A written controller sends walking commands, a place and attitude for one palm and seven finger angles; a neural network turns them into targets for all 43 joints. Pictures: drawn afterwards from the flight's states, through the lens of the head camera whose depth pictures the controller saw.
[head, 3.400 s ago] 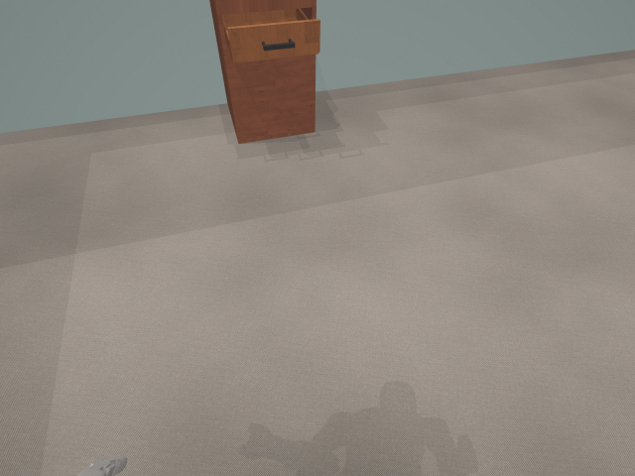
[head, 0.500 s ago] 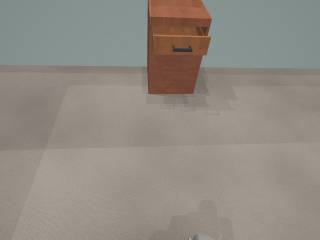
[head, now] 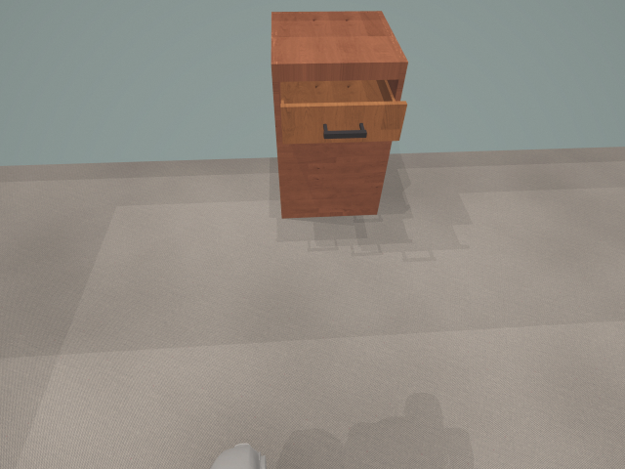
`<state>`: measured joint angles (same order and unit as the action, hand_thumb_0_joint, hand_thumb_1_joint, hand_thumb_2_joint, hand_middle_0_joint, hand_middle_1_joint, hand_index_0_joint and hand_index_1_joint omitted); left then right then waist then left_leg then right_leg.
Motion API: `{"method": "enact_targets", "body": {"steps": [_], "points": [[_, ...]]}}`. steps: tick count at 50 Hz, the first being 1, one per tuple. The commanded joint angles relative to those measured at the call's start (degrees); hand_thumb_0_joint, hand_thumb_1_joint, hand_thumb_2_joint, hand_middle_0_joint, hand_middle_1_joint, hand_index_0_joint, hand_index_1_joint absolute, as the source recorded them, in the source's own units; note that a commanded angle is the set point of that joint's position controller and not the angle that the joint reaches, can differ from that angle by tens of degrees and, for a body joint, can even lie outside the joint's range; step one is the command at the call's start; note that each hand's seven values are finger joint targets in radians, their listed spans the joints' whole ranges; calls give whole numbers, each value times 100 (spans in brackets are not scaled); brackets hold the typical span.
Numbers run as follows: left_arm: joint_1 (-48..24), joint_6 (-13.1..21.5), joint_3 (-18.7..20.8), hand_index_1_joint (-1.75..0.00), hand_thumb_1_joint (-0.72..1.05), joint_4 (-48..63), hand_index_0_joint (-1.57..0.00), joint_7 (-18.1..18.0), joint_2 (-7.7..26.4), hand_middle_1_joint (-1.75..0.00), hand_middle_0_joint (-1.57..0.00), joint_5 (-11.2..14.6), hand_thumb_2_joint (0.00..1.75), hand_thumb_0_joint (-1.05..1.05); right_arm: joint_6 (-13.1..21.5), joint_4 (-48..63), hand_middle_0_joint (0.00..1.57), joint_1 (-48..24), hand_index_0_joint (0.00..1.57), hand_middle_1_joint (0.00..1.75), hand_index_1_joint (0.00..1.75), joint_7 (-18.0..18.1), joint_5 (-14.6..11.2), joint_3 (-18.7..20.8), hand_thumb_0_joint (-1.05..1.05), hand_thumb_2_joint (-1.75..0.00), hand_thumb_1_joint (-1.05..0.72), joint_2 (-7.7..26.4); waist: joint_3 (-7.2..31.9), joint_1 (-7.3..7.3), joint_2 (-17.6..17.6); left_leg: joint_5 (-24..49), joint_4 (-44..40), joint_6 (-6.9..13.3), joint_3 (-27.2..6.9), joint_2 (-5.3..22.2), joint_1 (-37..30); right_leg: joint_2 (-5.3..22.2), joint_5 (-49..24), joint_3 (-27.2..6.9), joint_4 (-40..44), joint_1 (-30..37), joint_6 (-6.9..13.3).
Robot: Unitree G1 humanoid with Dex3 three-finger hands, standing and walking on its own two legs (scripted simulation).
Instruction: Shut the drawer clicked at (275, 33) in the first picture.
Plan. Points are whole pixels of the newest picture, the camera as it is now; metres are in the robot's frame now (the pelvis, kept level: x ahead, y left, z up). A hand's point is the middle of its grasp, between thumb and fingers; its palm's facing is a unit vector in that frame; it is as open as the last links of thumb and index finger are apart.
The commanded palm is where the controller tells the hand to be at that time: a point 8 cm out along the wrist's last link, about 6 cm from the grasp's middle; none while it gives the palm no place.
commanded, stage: stand and wait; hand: left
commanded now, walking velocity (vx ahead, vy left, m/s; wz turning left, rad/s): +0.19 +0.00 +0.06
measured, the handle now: (344, 130) +1.08 -0.06 -0.20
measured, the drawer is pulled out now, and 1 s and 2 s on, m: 0.15 0.15 0.15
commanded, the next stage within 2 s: look at it before walking up in 1.24 s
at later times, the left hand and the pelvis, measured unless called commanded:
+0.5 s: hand out of the picture +0.15 +0.22 -0.18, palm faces +0.03 -0.98 -0.20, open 7.3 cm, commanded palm none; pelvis +0.13 +0.04 -0.01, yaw +0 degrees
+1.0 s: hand out of the picture +0.14 +0.16 -0.17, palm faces +0.03 -0.99 -0.16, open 7.3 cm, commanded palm none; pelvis +0.16 +0.01 +0.00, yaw +0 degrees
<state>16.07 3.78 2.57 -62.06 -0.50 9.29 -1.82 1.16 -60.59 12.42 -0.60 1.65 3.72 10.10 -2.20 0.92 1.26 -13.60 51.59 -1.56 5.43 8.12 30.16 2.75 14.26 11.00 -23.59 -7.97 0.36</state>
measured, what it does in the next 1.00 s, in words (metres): walks ahead: left foot, then right foot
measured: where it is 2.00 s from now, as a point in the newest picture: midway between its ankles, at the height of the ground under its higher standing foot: outside the picture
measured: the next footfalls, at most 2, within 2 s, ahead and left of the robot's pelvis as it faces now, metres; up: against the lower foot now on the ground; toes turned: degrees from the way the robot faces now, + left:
left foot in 0.12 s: +0.19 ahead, +0.13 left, +0.00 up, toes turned +10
right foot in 0.50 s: +0.19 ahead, -0.10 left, +0.00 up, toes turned -6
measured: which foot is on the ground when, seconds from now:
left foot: up 0.00-0.10, down 0.12-1.00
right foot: down 0.00-0.14, up 0.16-0.48, down 0.50-1.00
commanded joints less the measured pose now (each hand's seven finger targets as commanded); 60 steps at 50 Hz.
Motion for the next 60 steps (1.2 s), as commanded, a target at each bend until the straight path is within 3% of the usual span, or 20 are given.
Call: {"method": "enact_targets", "body": {"steps": [1,2,4,5,6,7,8,10,11,13,16,21,23,25,26,27,28,32,34,60], "points": [[384,48,118,-30,90,90,-20,-26,831,-30,-20,22,90,0,97,294,20,-30,20,30,30,-106,-47,-66,0,-90,-90,27,-235,-149,-959,173,-1108,23,147,-134,-476,1366,-1124,-723,968,-215,605],[443,28,118,-30,90,63,-20,-27,854,-30,-20,29,90,0,121,322,20,-119,20,30,30,-104,-54,-76,0,-90,-90,67,-229,-183,-932,144,-1312,58,214,-204,-680,1373,-1200,-741,867,-172,585],[399,-32,128,-30,90,31,-20,-47,841,-30,-20,65,90,0,166,211,20,211,20,30,30,-58,-43,-72,0,-90,-90,214,-110,29,-668,485,-2047,94,300,-333,-1559,1201,-1267,-598,330,-300,427],[462,-68,107,-30,90,14,-20,-51,728,-30,-20,71,90,0,201,58,20,717,20,30,30,-29,-23,-18,0,-90,-90,453,121,219,-73,887,-2415,139,131,-285,-2421,947,-1242,-402,-589,-573,284],[676,-108,65,-30,90,91,-20,-35,464,-30,-20,117,90,0,229,-25,20,1275,20,30,30,50,33,82,0,-90,-90,1010,565,359,1157,1838,-2719,524,-1084,740,-3351,361,72,-41,-1890,-1355,-10],[737,-125,26,-30,90,192,-20,-34,317,-30,-20,127,90,0,169,-71,20,1607,20,30,30,106,-13,120,0,-90,-90,1386,858,383,1912,2597,-3263,1093,-2186,1709,-3522,-105,2323,-95,-3288,-1843,-153],[639,-181,3,-30,90,158,-20,-97,386,-30,-20,94,90,0,155,-82,20,1371,20,30,30,200,-31,58,0,-90,-90,1234,971,350,1757,2319,-3447,1098,-2225,1715,-3360,26,2236,-689,-3943,-1959,-94],[357,-187,5,-30,90,59,-20,-48,351,-30,-20,82,90,0,170,119,20,590,20,30,30,237,-55,-61,0,-90,-90,821,264,96,956,2435,-3473,1121,-1544,1396,-2431,365,1544,-865,-4218,-2098,-123],[370,-222,-10,-30,90,-15,-20,-30,256,-30,-20,76,90,0,204,131,20,382,20,30,30,243,-55,-139,0,-90,-90,622,183,-28,680,2744,-3510,982,-1054,1137,-2106,454,1238,-928,-3938,-1798,-171],[602,-314,-54,-30,90,-127,-20,-47,121,-30,-20,104,90,0,237,112,20,209,20,30,30,262,-88,-195,0,-90,-90,517,405,-177,693,3111,-3542,916,-560,888,-1997,438,966,-885,-3367,-1324,-245],[629,-415,-75,-30,90,-156,-20,-93,36,-30,-20,88,90,0,194,78,20,192,20,30,30,277,-85,-165,0,-90,-90,466,458,-201,426,2818,-3639,984,-505,818,-2004,389,810,-834,-2652,-1056,-295],[363,-451,-134,-30,90,-63,-20,-128,37,-30,-20,53,90,0,68,-25,20,146,20,30,30,259,-56,-127,0,-90,-90,490,74,-173,397,1143,-3689,976,-625,754,-1690,296,517,-723,-1308,-654,-275],[539,-419,-144,-30,90,-171,-20,-140,113,-30,-20,48,90,0,37,-78,20,99,20,30,30,258,-86,-141,0,-90,-90,448,-11,-297,194,543,-3396,725,-495,518,-1489,286,-216,-726,-300,-188,-269],[378,-322,-179,-30,90,-165,-20,-162,420,-30,-20,55,90,0,16,-153,20,257,20,30,30,207,-151,-205,0,-90,-90,199,-151,-152,-229,36,-3216,299,-352,24,-1450,669,-625,-1290,530,-157,-103],[290,-311,-204,-30,90,-137,-20,-160,525,-30,-20,81,90,0,19,-190,20,349,20,30,30,174,-138,-236,0,-90,-90,157,-221,-76,-125,-57,-3331,228,-340,-98,-1649,787,-580,-1353,511,-398,-9],[172,-269,-201,-30,90,-173,-20,-141,557,-30,-20,97,90,0,-22,-274,20,363,20,30,30,179,-107,-244,0,-90,-90,171,-334,-38,-828,63,-3211,184,-246,-165,-1899,688,-511,-1416,536,-758,46],[114,-250,-222,-30,90,-171,-20,-140,487,-30,-20,116,90,0,-31,-344,20,513,20,30,30,185,-95,-248,0,-90,-90,220,-310,18,-1072,198,-3203,197,-224,-142,-2113,686,-442,-1380,619,-873,75],[210,-264,-242,-30,90,-178,-20,-172,416,-30,-20,153,90,0,28,-527,20,698,20,30,30,200,-111,-303,0,-90,-90,203,-169,-52,-327,616,-3455,235,-240,-27,-2162,516,-839,-1203,500,-458,36],[308,-259,-238,-30,90,-215,-20,-187,395,-30,-20,165,90,0,49,-562,20,727,20,30,30,215,-115,-311,0,-90,-90,175,12,-76,-177,737,-3466,237,-229,-16,-2255,510,-1013,-1190,488,-295,52],[669,-254,-235,-30,90,-363,-20,-235,107,-30,-20,133,90,0,-26,-637,20,887,20,30,30,294,-125,-290,0,-90,-90,-27,-358,-60,-155,591,-3369,206,-151,11,-2326,442,-958,-1193,617,-479,120]]}}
